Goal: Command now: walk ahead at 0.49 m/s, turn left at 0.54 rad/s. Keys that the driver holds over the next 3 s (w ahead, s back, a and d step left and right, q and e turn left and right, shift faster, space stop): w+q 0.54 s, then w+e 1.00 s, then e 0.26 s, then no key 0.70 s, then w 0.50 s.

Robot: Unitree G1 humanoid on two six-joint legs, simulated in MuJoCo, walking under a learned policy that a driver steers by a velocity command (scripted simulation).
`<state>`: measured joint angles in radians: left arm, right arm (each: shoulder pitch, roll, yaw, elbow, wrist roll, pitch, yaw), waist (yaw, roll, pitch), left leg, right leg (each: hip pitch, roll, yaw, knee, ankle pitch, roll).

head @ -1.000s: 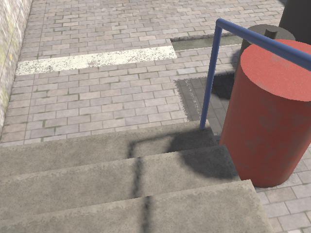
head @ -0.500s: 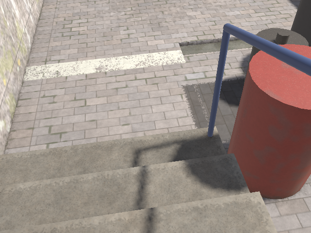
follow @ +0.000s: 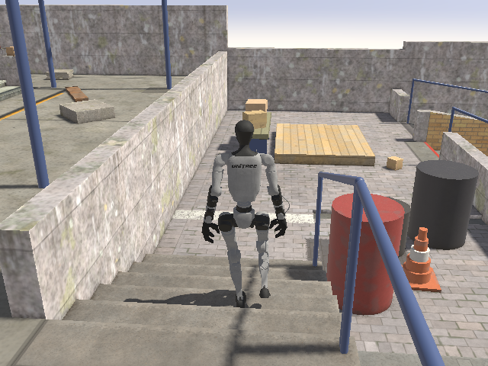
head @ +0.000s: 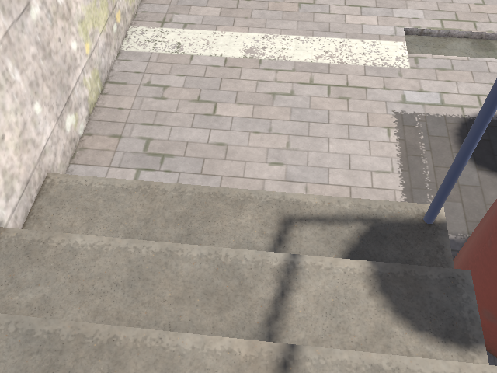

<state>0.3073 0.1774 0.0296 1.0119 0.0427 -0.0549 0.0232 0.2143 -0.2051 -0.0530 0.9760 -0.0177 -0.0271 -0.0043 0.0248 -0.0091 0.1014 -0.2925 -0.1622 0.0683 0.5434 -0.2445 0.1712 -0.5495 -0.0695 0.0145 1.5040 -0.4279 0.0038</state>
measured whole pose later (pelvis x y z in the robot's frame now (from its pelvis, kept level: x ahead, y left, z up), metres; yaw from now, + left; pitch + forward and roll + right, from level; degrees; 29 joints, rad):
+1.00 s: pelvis +0.52 +0.00 -0.15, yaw +12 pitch +1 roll +0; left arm 0.57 0.23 0.06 0.95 0.04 -0.05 0.01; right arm -0.06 -0.21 -0.03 0.82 -0.03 -0.07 0.03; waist 0.16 -0.03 0.01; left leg -0.50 0.00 -0.01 0.78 -0.06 0.06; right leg -0.03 0.06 0.14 0.59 -0.57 -0.07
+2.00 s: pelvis +0.99 +0.19 -0.39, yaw -18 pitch -1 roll +0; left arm 0.28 0.28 0.05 0.81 0.03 0.06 0.04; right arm 0.23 -0.18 -0.02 0.83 -0.01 -0.02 -0.02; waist 0.02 -0.06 0.04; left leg -0.40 -0.04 0.01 0.53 -0.12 0.06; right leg -0.70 0.13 0.06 1.93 -0.61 -0.03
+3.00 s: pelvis +0.97 +0.12 -0.28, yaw -22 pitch +2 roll +1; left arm 0.56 0.26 0.02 0.91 0.03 -0.04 0.05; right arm 0.20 -0.28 -0.07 0.85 -0.04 0.05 0.04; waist 0.05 0.05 -0.03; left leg -0.58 -0.05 -0.12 0.80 0.06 0.01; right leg -0.03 0.12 0.03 0.55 -0.55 -0.13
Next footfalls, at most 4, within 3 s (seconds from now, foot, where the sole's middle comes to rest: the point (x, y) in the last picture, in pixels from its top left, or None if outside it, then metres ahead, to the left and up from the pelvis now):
0.44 right None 0.42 -0.14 -0.89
0.96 left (217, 334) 0.58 0.14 -0.90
1.36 right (246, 279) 0.82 0.07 -1.02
1.84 left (208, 218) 1.15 0.24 -1.16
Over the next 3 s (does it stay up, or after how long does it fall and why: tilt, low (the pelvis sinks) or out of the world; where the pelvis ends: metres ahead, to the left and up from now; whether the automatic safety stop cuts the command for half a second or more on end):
stays up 0.97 0.12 -0.28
